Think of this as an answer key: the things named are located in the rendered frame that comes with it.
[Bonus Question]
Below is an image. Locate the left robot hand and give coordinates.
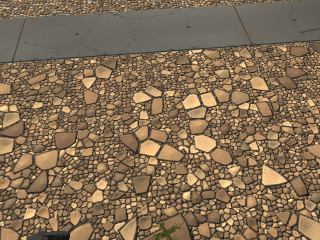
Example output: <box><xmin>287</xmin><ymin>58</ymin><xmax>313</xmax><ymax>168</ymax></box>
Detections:
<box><xmin>27</xmin><ymin>230</ymin><xmax>70</xmax><ymax>240</ymax></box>

